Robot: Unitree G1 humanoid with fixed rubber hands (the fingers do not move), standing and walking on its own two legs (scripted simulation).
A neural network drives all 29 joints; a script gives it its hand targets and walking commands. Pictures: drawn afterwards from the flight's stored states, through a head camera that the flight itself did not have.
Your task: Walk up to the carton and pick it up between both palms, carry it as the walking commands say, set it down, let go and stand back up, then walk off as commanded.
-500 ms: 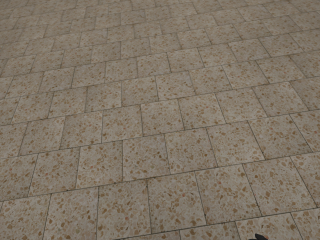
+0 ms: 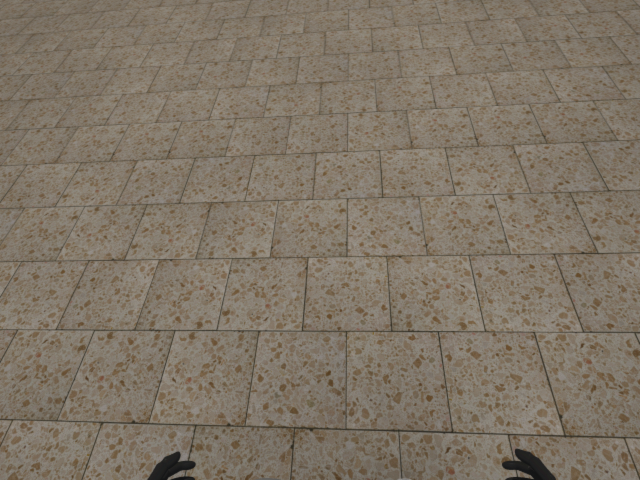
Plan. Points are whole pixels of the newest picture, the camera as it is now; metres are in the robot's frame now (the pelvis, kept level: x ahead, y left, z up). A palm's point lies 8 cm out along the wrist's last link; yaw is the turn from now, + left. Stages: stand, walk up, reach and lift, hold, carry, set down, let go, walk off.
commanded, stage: walk up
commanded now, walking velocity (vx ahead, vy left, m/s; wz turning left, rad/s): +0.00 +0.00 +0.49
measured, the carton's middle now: out of the picture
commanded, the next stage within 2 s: none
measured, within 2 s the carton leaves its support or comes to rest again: neither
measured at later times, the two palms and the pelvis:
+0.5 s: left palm out of the picture +0.11 +0.32 -0.13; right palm out of the picture +0.05 -0.21 -0.15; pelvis +0.00 +0.06 -0.03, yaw +6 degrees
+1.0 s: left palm out of the picture +0.00 +0.37 -0.15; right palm out of the picture +0.05 -0.15 -0.13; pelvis -0.07 +0.11 -0.03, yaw +17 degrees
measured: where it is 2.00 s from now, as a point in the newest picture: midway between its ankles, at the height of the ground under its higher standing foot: outside the picture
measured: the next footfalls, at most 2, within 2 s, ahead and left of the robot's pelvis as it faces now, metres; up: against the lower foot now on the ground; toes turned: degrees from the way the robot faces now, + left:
left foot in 0.22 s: +0.03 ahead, +0.20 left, +0.00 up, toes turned +0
right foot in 0.50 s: +0.09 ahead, -0.03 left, +0.00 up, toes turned +4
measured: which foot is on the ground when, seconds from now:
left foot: down 0.00-0.12, up 0.14-0.20, down 0.22-0.54, up 0.56-0.92, down 0.94-1.00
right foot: down 0.00-0.22, up 0.24-0.48, down 0.50-0.94, up 0.96-1.00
